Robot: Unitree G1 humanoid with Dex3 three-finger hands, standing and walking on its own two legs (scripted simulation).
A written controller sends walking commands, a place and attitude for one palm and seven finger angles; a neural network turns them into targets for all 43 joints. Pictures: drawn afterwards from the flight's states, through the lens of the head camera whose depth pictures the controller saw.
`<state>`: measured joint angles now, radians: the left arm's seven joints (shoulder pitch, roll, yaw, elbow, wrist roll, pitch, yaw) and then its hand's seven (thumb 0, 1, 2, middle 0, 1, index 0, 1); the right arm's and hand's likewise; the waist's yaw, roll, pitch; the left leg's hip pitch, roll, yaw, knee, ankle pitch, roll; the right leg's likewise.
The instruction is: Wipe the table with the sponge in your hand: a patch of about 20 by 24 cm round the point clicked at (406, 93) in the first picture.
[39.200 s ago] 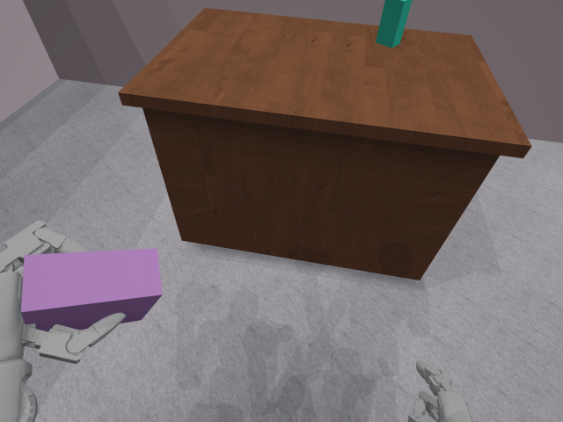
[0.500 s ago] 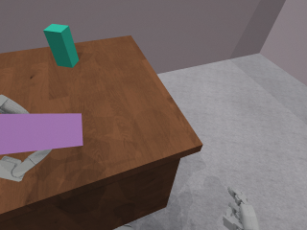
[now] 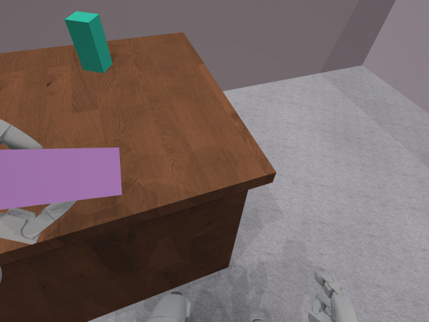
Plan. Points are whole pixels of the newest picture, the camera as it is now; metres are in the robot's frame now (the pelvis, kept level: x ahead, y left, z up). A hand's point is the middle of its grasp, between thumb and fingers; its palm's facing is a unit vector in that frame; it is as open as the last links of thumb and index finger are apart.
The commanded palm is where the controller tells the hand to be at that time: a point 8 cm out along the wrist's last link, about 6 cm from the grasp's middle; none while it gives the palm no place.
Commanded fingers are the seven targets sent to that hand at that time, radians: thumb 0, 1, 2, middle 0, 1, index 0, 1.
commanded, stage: step back with the hand held close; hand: left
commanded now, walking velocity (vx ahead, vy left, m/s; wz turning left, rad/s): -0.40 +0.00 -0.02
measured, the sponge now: (72, 173) +0.24 +0.19 +0.23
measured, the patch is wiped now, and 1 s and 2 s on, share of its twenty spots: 1.00 1.00 1.00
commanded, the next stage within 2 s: stop stepping back and stand still in 0.22 s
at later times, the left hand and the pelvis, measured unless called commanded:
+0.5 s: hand out of the picture +0.07 +0.19 +0.25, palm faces +0.37 -0.86 -0.36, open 9.5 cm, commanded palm +0.01 +0.26 +0.26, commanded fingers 0.00 0.10 1.30 -1.20 -1.60 -1.20 -1.60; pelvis -0.16 -0.02 +0.01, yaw -3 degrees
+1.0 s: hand out of the picture -0.06 +0.17 +0.25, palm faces +0.39 -0.85 -0.36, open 9.5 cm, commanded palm -0.11 +0.23 +0.26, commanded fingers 0.00 0.10 1.30 -1.20 -1.60 -1.20 -1.60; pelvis -0.28 -0.04 +0.01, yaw -2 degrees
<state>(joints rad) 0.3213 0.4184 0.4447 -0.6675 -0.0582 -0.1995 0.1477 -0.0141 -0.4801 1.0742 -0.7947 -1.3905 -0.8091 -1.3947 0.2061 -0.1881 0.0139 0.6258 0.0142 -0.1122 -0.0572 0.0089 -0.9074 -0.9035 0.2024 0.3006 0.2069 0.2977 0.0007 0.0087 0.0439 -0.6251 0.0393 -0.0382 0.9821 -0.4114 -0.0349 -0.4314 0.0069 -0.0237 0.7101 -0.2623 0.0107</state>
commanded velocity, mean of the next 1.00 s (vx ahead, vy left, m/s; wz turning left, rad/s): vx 0.08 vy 0.05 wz -0.01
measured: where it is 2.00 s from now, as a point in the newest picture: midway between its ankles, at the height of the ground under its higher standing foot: outside the picture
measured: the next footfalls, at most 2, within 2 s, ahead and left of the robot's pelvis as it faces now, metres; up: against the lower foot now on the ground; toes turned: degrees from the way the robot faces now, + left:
left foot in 0.14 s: +0.01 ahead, +0.14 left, +0.00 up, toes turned +5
right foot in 0.42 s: -0.09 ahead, -0.15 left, +0.00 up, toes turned -6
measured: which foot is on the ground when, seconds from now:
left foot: up 0.00-0.12, down 0.14-0.42, up 0.44-0.64, down 0.66-0.90, up 0.92-1.00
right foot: down 0.00-0.14, up 0.16-0.40, down 0.42-0.66, up 0.68-0.88, down 0.90-1.00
